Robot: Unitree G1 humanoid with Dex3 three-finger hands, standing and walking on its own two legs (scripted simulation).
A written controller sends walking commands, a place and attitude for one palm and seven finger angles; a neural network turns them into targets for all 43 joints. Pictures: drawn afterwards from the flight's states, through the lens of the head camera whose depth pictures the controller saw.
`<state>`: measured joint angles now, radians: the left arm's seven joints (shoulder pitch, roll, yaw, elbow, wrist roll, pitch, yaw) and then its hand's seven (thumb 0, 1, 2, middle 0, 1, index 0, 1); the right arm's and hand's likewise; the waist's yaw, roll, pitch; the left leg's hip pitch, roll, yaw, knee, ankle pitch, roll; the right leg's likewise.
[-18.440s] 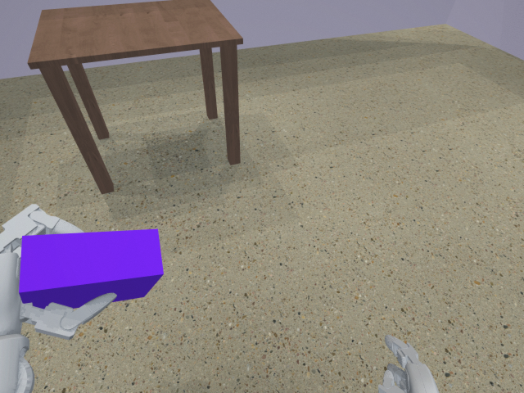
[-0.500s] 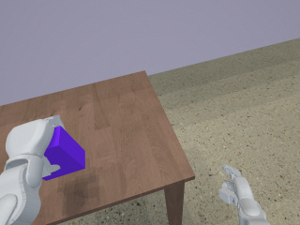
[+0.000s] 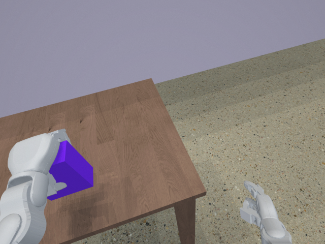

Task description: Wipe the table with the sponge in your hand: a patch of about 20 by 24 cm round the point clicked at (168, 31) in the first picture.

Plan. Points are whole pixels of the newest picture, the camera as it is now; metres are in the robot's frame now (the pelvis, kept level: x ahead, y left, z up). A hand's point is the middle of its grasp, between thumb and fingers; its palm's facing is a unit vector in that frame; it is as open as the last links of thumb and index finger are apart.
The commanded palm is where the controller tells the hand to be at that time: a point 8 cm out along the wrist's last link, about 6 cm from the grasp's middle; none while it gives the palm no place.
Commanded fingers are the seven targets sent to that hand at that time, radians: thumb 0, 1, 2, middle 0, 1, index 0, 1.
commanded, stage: move the sponge above the wiping area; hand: left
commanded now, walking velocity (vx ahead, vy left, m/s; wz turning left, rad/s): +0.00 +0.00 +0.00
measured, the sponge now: (63, 176) +0.22 +0.29 +0.08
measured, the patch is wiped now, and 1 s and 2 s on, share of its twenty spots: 0.00 0.00 0.00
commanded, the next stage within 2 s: none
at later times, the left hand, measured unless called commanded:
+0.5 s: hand (53, 173) +0.21 +0.29 +0.11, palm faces +0.04 -0.08 -1.00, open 9.8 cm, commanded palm +0.19 +0.29 +0.17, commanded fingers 0.00 0.10 1.30 -1.20 -1.60 -1.20 -1.60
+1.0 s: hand (50, 177) +0.21 +0.31 +0.09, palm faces +0.02 -0.09 -1.00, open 9.8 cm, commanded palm +0.18 +0.30 +0.16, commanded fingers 0.00 0.10 1.30 -1.20 -1.60 -1.20 -1.60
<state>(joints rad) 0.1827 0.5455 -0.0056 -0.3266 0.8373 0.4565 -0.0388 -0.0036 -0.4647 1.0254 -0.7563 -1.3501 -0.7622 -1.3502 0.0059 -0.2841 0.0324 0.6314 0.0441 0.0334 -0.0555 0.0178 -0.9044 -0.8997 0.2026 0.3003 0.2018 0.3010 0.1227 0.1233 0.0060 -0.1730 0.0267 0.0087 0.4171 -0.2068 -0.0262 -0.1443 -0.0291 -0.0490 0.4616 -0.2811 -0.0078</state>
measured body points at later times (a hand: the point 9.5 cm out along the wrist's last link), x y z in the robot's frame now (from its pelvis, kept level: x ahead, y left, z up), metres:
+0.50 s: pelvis +0.00 +0.01 +0.00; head -0.01 -0.04 +0.45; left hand +0.21 +0.29 +0.16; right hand +0.26 -0.19 -0.08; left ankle +0.01 +0.14 -0.74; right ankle -0.02 -0.11 -0.74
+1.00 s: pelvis +0.00 +0.01 +0.00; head +0.00 -0.03 +0.45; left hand +0.20 +0.31 +0.15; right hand +0.25 -0.20 -0.08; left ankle +0.01 +0.14 -0.74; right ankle -0.02 -0.11 -0.74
